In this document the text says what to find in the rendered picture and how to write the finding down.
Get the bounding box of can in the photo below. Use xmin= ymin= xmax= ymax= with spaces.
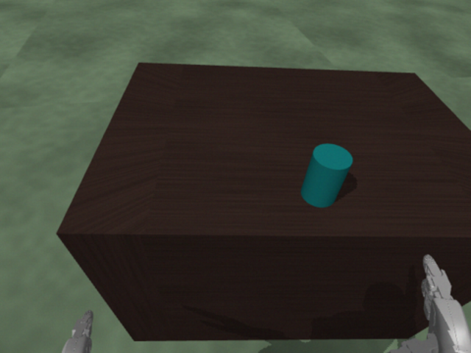
xmin=301 ymin=143 xmax=353 ymax=207

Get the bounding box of right robot hand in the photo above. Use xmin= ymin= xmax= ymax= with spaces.
xmin=387 ymin=254 xmax=471 ymax=353

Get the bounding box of left robot hand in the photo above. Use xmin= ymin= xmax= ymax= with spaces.
xmin=62 ymin=310 xmax=93 ymax=353

